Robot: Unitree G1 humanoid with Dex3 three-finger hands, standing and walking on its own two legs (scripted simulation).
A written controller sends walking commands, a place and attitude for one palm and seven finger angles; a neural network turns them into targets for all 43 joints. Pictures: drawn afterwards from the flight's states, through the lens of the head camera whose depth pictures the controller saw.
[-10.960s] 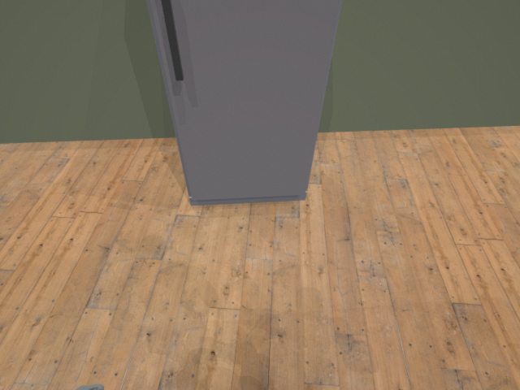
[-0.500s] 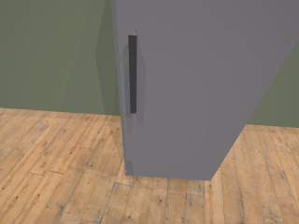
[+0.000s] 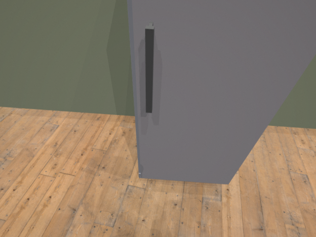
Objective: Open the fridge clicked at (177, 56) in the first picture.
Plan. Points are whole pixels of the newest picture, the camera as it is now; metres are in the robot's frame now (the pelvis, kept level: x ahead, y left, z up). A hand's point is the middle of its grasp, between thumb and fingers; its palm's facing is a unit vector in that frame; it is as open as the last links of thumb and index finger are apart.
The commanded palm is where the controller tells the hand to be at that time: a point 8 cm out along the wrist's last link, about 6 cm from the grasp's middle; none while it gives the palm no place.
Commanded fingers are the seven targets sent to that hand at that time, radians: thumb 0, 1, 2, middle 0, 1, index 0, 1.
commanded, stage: look again from close up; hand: left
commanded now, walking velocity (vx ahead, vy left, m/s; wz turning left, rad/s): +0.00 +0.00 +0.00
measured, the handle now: (150, 72) +0.58 +0.07 +0.13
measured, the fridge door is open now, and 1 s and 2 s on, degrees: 0 0 0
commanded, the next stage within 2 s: none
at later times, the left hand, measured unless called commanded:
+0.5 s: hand out of the picture -0.09 +0.15 -0.18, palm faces +0.09 -0.99 -0.13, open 7.4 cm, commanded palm none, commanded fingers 0.00 0.90 0.90 -0.20 -0.30 -0.20 -0.30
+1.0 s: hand out of the picture -0.13 +0.21 -0.20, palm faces +0.10 -0.98 -0.16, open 7.4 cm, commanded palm none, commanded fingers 0.00 0.90 0.90 -0.20 -0.30 -0.20 -0.30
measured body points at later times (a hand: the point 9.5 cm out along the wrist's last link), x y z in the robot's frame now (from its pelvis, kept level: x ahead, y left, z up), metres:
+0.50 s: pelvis -0.03 +0.01 +0.00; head -0.05 +0.02 +0.45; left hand -0.09 +0.21 -0.17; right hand -0.02 -0.21 -0.16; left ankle +0.08 +0.05 -0.73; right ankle +0.04 -0.14 -0.73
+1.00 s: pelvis -0.10 +0.05 -0.01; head -0.12 +0.08 +0.44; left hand -0.14 +0.27 -0.18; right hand -0.09 -0.19 -0.15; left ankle -0.14 +0.14 -0.74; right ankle -0.05 -0.10 -0.74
